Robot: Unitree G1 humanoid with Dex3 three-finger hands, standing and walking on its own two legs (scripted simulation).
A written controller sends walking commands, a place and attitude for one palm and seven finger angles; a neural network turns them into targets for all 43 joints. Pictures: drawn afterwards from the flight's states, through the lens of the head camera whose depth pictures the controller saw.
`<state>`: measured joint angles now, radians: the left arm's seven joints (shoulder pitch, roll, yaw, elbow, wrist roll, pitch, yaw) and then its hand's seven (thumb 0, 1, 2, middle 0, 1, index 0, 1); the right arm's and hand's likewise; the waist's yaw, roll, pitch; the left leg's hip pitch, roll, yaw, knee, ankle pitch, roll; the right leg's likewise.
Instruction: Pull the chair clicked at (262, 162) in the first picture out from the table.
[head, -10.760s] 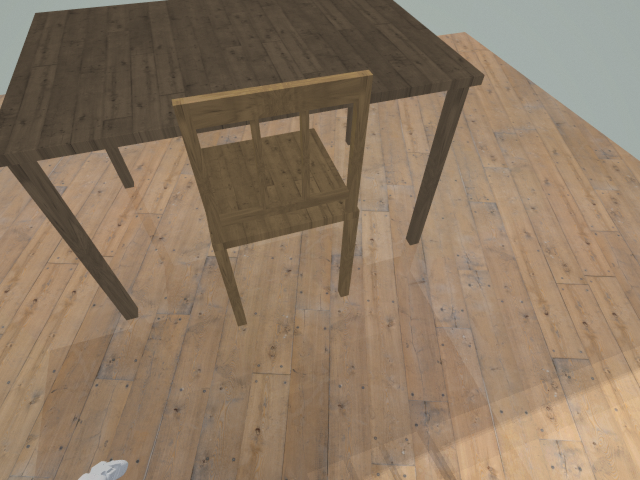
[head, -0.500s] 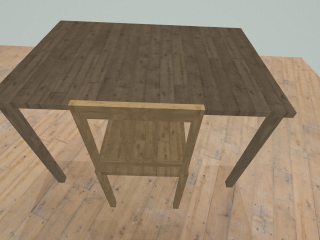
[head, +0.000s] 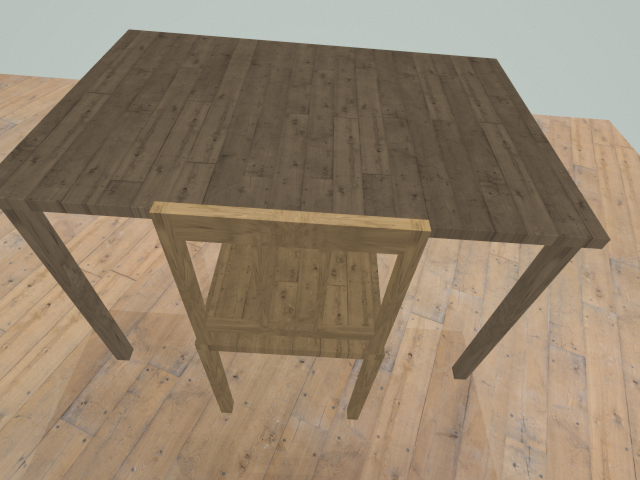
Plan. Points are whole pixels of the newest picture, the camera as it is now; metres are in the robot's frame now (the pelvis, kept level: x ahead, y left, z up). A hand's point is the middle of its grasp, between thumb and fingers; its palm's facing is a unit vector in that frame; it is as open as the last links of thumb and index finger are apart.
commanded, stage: look again from close up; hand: left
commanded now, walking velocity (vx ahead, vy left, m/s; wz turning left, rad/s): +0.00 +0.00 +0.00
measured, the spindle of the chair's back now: (261, 288) +0.44 +0.14 -0.11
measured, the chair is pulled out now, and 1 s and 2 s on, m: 0.00 0.00 0.00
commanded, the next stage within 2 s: none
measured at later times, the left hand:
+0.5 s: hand out of the picture -0.01 +0.17 -0.18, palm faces +0.02 -0.99 -0.16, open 7.4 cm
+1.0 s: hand out of the picture -0.03 +0.15 -0.18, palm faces +0.03 -0.99 -0.15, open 7.4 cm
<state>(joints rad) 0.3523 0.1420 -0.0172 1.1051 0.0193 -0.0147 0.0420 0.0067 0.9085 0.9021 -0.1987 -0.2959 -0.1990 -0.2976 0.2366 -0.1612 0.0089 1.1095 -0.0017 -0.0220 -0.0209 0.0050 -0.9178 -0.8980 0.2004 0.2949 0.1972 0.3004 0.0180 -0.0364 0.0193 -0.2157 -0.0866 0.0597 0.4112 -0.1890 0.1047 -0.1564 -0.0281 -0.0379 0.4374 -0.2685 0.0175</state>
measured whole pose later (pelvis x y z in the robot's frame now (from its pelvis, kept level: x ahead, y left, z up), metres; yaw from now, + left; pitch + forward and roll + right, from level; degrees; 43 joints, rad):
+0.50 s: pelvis +0.01 +0.01 +0.00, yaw -1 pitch -1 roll +0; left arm 0.32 0.15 -0.01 1.11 0.02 -0.01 0.04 0.01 0.91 0.90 -0.20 -0.30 -0.20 -0.30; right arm 0.28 -0.14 0.01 1.15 0.00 -0.03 -0.02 0.00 -0.91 -0.90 0.20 0.29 0.20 0.30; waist 0.01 -0.03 0.02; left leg -0.18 -0.10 0.07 0.37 -0.18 0.12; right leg -0.13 -0.04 -0.02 0.42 -0.27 0.03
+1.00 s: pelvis +0.01 +0.00 +0.00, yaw -1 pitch +0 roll +0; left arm 0.37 0.13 -0.01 1.13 0.02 -0.01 0.04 0.01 0.91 0.90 -0.20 -0.30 -0.20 -0.30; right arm 0.29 -0.13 0.01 1.15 0.00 -0.03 -0.03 0.00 -0.91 -0.90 0.20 0.29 0.20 0.30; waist 0.01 -0.02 0.01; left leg -0.18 -0.09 0.07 0.36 -0.17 0.11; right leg -0.14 -0.03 -0.02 0.42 -0.27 0.02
